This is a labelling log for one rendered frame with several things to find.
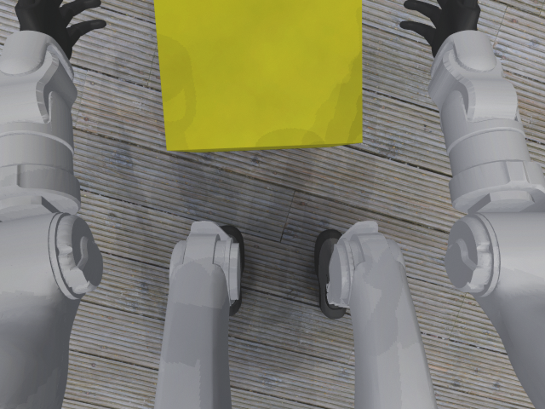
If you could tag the robot right forearm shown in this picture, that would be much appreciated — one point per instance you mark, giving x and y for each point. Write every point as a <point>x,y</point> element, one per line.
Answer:
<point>484,137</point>

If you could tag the robot right upper arm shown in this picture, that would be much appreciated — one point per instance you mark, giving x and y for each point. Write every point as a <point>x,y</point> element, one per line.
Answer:
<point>499,258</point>

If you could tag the robot left forearm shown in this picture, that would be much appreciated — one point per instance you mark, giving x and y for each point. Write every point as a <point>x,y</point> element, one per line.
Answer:
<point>36,135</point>

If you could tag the carton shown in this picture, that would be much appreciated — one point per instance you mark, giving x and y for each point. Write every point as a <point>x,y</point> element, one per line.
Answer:
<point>243,75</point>

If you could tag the left robot hand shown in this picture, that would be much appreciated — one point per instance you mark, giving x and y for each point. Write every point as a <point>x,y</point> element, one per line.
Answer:
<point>45,16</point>

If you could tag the right robot thigh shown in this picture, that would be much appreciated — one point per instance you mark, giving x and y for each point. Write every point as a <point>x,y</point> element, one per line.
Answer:
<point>391,369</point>

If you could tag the robot left upper arm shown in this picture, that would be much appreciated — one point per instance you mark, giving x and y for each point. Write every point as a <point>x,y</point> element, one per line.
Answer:
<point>47,264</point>

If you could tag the right robot hand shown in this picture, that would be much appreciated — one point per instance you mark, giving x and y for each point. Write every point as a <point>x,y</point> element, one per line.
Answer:
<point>455,16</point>

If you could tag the robot thigh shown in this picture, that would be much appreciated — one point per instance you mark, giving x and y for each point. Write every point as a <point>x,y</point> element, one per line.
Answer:
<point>391,369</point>
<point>194,366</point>

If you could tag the left robot thigh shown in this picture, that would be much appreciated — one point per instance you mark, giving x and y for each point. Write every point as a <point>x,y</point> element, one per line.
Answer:
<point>194,366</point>

